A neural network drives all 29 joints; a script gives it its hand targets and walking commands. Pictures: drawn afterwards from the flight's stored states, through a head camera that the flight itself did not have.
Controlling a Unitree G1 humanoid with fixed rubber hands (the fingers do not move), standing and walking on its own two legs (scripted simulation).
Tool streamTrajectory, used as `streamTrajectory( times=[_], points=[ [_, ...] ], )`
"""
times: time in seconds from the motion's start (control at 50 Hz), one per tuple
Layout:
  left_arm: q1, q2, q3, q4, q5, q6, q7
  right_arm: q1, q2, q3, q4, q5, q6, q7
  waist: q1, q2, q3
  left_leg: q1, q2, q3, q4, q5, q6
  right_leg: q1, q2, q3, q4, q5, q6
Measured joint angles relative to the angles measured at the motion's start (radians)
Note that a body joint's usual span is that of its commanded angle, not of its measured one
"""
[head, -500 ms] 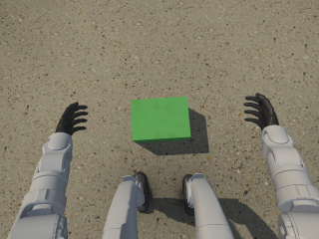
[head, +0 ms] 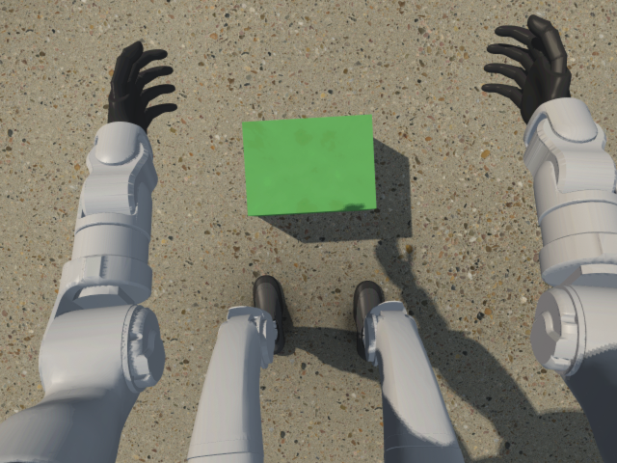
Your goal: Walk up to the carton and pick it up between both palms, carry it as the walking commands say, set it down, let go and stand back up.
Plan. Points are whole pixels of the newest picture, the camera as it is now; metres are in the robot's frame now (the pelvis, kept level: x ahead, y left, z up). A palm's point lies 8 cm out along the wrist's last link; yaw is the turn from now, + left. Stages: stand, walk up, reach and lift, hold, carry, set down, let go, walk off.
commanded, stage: reach and lift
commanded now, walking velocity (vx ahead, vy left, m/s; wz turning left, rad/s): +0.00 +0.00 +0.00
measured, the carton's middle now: (309, 170) +0.48 +0.00 -0.59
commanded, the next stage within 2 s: none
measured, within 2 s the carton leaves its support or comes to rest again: neither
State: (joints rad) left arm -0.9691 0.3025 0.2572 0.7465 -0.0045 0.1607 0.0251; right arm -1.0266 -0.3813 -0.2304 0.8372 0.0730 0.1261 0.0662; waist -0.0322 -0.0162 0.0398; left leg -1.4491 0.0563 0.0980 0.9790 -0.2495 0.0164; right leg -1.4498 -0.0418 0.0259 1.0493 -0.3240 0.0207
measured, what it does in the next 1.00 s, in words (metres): lowers itself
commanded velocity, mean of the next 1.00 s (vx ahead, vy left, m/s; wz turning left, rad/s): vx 0.00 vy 0.00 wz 0.00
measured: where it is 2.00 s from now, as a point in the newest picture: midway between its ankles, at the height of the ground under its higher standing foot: (319, 331)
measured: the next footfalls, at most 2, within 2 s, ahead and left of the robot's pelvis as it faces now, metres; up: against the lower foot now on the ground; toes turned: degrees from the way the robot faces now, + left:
none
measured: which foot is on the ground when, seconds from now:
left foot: down 0.00-1.00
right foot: down 0.00-1.00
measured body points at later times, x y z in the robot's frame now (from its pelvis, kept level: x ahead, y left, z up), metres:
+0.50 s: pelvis -0.03 +0.00 -0.08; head +0.33 -0.01 +0.20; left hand +0.49 +0.21 -0.25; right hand +0.50 -0.23 -0.23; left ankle +0.08 +0.12 -0.63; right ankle +0.06 -0.13 -0.63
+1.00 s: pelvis -0.04 -0.01 -0.21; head +0.33 -0.01 +0.04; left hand +0.50 +0.21 -0.39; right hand +0.52 -0.24 -0.38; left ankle +0.08 +0.12 -0.63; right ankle +0.06 -0.13 -0.63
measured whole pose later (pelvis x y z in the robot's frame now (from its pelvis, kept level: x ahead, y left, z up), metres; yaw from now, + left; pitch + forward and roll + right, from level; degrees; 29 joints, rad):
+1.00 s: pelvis -0.04 -0.01 -0.21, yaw +3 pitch +45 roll +4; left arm -1.30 0.34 0.32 0.92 -0.07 0.15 0.07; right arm -1.37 -0.44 -0.23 0.99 0.17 0.14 -0.04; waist -0.03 -0.02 0.21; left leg -2.15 0.06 0.06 1.81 -0.44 0.02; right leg -2.14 -0.05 0.05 1.90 -0.55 0.01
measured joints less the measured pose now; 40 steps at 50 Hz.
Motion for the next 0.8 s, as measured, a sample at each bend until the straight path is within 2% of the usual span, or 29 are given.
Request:
streamTrajectory(
  times=[0.1, 0.3, 0.44, 0.54, 0.66, 0.8],
  points=[
    [-0.060, 0.000, 0.046, 0.021, 0.000, -0.006, 0.000, -0.078, 0.000, 0.000, 0.011, -0.006, 0.002, -0.006, 0.001, 0.002, -0.001, -0.046, 0.005, 0.000, 0.000, 0.008, 0.000, -0.050, 0.006, 0.001, 0.005, 0.007, -0.005],
    [-0.067, 0.000, 0.078, 0.033, 0.000, -0.034, -0.011, -0.085, 0.003, -0.009, 0.011, -0.023, 0.002, -0.016, 0.001, 0.000, -0.028, -0.147, 0.005, -0.001, 0.036, 0.012, 0.000, -0.155, 0.007, 0.006, 0.044, 0.010, -0.006],
    [-0.133, 0.002, 0.081, 0.093, 0.000, -0.010, -0.011, -0.152, 0.003, -0.034, 0.080, -0.042, 0.012, -0.007, 0.001, -0.002, -0.036, -0.319, 0.006, -0.006, 0.209, -0.032, 0.000, -0.323, 0.002, 0.011, 0.217, -0.036, -0.005],
    [-0.182, 0.008, 0.082, 0.093, 0.000, 0.011, -0.001, -0.199, 0.002, -0.038, 0.080, -0.041, 0.021, -0.027, 0.001, -0.003, -0.012, -0.447, 0.007, -0.013, 0.366, -0.076, 0.000, -0.446, -0.002, 0.015, 0.375, -0.085, -0.004],
    [-0.237, 0.019, 0.081, 0.092, -0.005, 0.020, 0.028, -0.243, -0.017, -0.038, 0.080, 0.007, 0.024, -0.061, 0.001, -0.003, 0.081, -0.504, 0.007, -0.017, 0.511, -0.122, 0.000, -0.500, -0.005, 0.021, 0.522, -0.137, -0.004],
    [-0.281, 0.028, 0.080, 0.089, -0.058, 0.011, 0.041, -0.267, -0.050, -0.038, 0.080, 0.067, 0.024, -0.092, 0.001, 0.000, 0.155, -0.561, 0.008, -0.024, 0.647, -0.161, 0.000, -0.555, -0.005, 0.024, 0.662, -0.182, -0.007]
  ],
)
